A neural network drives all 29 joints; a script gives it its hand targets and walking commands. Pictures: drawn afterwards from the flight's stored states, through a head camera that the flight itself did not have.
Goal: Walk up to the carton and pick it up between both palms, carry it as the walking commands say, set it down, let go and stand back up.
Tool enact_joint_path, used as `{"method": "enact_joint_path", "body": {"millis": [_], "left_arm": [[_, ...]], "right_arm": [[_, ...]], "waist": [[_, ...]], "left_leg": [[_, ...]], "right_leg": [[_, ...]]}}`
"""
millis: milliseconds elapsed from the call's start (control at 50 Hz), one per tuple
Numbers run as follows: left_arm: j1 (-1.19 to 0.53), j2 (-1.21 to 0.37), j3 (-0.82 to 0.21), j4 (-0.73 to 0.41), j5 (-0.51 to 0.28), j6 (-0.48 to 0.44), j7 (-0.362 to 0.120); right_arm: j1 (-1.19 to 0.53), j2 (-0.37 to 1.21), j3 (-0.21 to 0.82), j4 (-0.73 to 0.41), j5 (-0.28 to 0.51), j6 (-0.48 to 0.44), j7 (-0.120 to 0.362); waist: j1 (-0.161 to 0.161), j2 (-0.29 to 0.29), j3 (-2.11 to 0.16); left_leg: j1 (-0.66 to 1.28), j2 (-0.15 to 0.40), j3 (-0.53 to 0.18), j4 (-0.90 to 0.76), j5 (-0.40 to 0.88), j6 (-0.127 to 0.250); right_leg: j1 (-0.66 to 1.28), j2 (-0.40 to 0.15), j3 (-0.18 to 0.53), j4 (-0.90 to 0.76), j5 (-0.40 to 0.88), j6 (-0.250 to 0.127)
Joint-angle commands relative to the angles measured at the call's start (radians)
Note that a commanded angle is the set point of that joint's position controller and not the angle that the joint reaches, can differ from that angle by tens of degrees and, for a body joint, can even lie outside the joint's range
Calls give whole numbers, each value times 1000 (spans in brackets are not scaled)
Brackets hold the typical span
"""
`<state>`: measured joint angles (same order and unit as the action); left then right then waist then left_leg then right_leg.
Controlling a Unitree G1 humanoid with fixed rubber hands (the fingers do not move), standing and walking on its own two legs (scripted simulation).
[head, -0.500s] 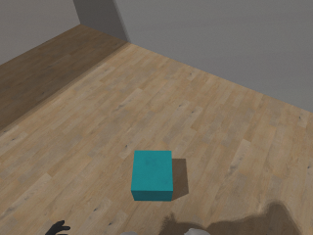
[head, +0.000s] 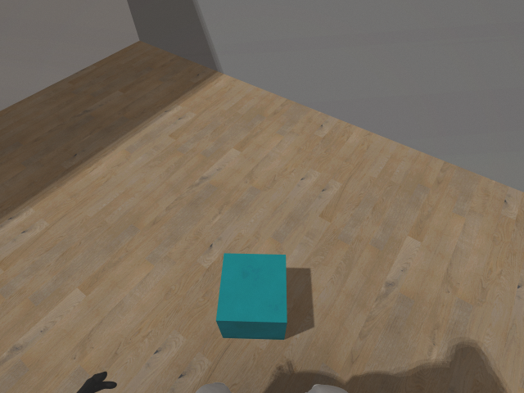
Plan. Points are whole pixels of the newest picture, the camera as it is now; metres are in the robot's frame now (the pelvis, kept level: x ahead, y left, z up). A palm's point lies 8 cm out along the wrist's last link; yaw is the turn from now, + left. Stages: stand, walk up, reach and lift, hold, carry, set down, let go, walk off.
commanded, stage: walk up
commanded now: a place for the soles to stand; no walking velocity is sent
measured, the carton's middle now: (254, 296) +0.51 +0.05 -0.64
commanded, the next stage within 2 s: none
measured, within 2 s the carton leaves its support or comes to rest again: neither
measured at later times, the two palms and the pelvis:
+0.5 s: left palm out of the picture +0.09 +0.30 -0.09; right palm out of the picture +0.06 -0.34 -0.08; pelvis +0.00 +0.00 +0.01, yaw +1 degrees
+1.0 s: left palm out of the picture +0.09 +0.31 -0.10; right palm out of the picture +0.06 -0.33 -0.08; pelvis +0.00 +0.01 +0.00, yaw +2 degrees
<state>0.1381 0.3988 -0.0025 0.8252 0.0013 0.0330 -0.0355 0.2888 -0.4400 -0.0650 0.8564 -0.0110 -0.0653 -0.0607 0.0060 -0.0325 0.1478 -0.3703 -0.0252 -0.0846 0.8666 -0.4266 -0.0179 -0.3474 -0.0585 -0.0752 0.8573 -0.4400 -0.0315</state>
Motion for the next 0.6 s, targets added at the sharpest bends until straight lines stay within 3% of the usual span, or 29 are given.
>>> {"method": "enact_joint_path", "body": {"millis": [0,40,60,80,100,120,140,160,180,220,240,260,280,300,320,360,420,440,460,480,500,520,540,560,580], "left_arm": [[-20,278,132,-82,38,-40,12],[-37,256,121,-91,27,-29,8],[-34,239,114,-95,22,-22,7],[-24,221,111,-102,20,-19,7],[-52,211,114,-120,18,-16,7],[-76,212,119,-123,14,-10,8],[-80,221,125,-120,15,-3,8],[-64,213,122,-109,16,-1,7],[-56,202,121,-101,20,-5,7],[17,210,124,-59,25,-21,5],[55,234,131,-45,30,-31,8],[81,283,141,-37,40,-38,10],[68,317,142,-49,37,-41,11],[35,317,137,-62,37,-40,7],[14,311,136,-68,36,-44,5],[-2,277,132,-72,39,-43,6],[-31,260,120,-99,28,-33,3],[-19,236,112,-98,26,-28,2],[-10,217,109,-104,24,-24,2],[-37,206,111,-121,23,-22,1],[-68,209,116,-130,19,-16,2],[-74,220,121,-123,16,-10,5],[-53,217,121,-112,18,-10,5],[-50,206,119,-104,20,-13,4],[-14,208,121,-84,21,-21,3]], "right_arm": [[75,-199,-35,-42,7,-15,0],[137,-175,-39,-6,5,-25,-1],[152,-182,-44,6,2,-26,-7],[164,-209,-53,7,-3,-27,-14],[167,-275,-63,-6,-7,-29,-23],[128,-304,-59,-33,-4,-31,-25],[93,-322,-60,-38,-3,-32,-24],[85,-334,-68,-38,-8,-34,-24],[66,-330,-67,-40,-14,-31,-24],[-25,-303,-49,-63,-11,-22,-19],[-46,-260,-36,-71,-3,-18,-15],[-46,-215,-27,-75,4,-16,-12],[-39,-179,-16,-75,10,-11,-20],[-30,-209,-30,-63,6,-4,-25],[5,-239,-40,-49,5,-3,-19],[43,-209,-38,-42,4,-6,-2],[142,-180,-41,-1,4,-25,5],[149,-185,-46,7,-2,-28,-1],[162,-214,-54,5,-6,-30,-8],[165,-278,-65,-9,-9,-33,-16],[133,-316,-64,-29,-7,-34,-17],[89,-323,-61,-41,-7,-33,-15],[81,-333,-71,-43,-12,-33,-16],[57,-331,-68,-43,-18,-29,-14],[11,-316,-59,-55,-18,-24,-12]], "waist": [[8,-158,-98],[-27,-146,-142],[-34,-115,-167],[-39,-43,-217],[-40,71,-226],[-27,83,-206],[-14,90,-175],[-15,116,-154],[-8,121,-126],[46,112,-109],[66,54,-130],[77,-81,-136],[74,-182,-124],[56,-150,-121],[32,-111,-109],[13,-139,-75],[-28,-123,-149],[-32,-86,-177],[-36,-14,-216],[-40,95,-228],[-27,116,-202],[-18,115,-161],[-20,118,-139],[-9,124,-101],[16,128,-82]], "left_leg": [[-115,15,127,-8,-116,63],[52,-19,168,-167,157,54],[94,-32,146,-215,249,55],[175,21,29,-218,372,81],[189,154,-224,-256,475,156],[144,242,-450,-307,460,266],[102,292,-508,-334,389,321],[80,322,-527,-344,369,339],[61,311,-515,-353,352,325],[-58,230,-408,-300,345,246],[-124,162,-300,-204,368,183],[-227,54,-113,-29,334,104],[-250,-39,38,88,75,71],[-219,-9,52,168,-178,66],[-175,14,55,189,-181,66],[-129,22,89,65,-192,70],[68,-19,168,-193,137,52],[109,-30,142,-230,214,54],[177,27,18,-246,304,80],[203,166,-261,-291,375,160],[171,254,-471,-336,352,270],[119,302,-516,-368,303,324],[81,330,-525,-370,301,343],[52,310,-509,-382,276,328],[2,271,-453,-368,271,289]], "right_leg": [[137,-228,204,-365,323,-166],[77,-155,106,-263,376,-115],[85,-125,81,-192,409,-91],[45,-98,59,-82,410,-62],[-37,-29,30,68,322,-21],[-79,22,85,98,101,-3],[-88,29,108,99,-201,-6],[-98,24,124,117,-258,-10],[-102,16,133,49,-248,-15],[58,13,107,-157,-44,-20],[155,-25,163,-249,83,-33],[247,-135,297,-392,80,-86],[227,-285,427,-501,120,-150],[178,-360,452,-494,194,-214],[155,-337,405,-480,226,-213],[103,-258,270,-446,216,-172],[74,-154,123,-291,273,-116],[81,-123,99,-223,296,-92],[37,-96,73,-109,306,-67],[-55,-20,37,51,241,-25],[-115,36,84,89,-3,-10],[-122,30,111,105,-223,-11],[-110,25,121,116,-272,-9],[-105,21,130,33,-262,-16],[-44,21,108,-72,-185,-15]]}}
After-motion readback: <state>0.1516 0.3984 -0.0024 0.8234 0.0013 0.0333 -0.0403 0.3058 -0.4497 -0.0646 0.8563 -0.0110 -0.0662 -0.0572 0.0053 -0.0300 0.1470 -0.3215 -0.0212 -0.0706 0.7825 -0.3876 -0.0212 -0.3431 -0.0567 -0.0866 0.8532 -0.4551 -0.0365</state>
